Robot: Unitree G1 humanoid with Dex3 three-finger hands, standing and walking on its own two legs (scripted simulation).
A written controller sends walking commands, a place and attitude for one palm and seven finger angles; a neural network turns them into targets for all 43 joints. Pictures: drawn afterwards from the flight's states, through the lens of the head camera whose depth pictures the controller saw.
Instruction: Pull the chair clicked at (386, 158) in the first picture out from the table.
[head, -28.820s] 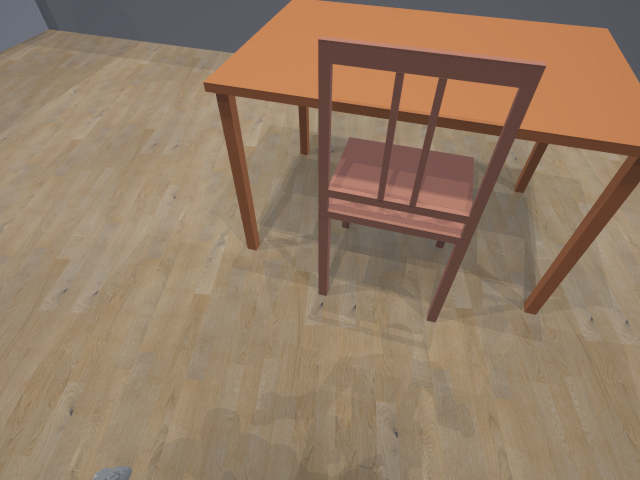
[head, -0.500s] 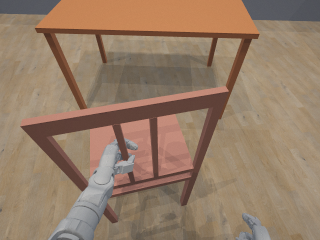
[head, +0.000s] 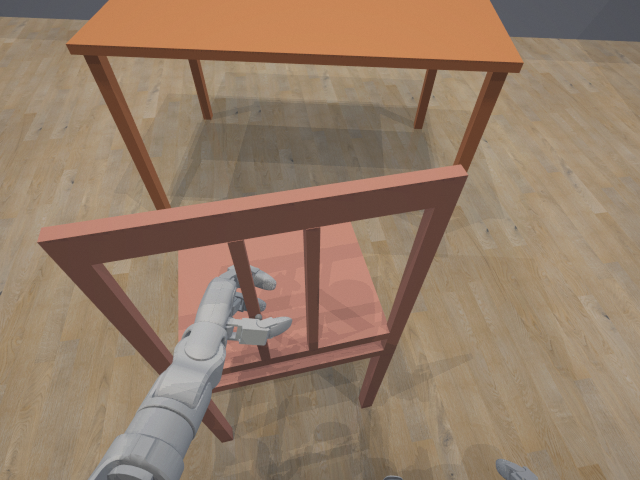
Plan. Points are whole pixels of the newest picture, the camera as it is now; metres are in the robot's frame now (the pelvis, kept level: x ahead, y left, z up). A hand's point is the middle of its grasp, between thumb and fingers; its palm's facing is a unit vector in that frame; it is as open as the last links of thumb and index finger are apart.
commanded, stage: open the thumb and straighten the fingers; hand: left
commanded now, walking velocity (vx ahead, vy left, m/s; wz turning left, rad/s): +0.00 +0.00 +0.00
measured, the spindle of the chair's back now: (253, 309) +0.36 +0.10 -0.05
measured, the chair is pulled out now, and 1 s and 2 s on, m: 0.62 0.62 0.62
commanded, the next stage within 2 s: draw the fingers out of the gap in 0.48 s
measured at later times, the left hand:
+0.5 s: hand (254, 319) +0.34 +0.09 -0.03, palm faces -0.13 -0.97 -0.22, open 17.1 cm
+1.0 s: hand (243, 380) +0.26 +0.10 -0.04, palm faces -0.14 -0.97 -0.20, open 17.4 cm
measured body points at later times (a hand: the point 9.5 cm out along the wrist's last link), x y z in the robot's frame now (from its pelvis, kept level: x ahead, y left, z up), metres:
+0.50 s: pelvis +0.01 -0.01 -0.01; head +0.07 -0.03 +0.43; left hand +0.34 +0.14 -0.02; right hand +0.13 -0.27 -0.13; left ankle -0.07 +0.13 -0.72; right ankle +0.07 -0.15 -0.72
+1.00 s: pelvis +0.00 +0.00 -0.02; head +0.04 -0.02 +0.43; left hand +0.26 +0.15 -0.02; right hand +0.17 -0.24 -0.11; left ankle -0.07 +0.13 -0.72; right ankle +0.07 -0.14 -0.72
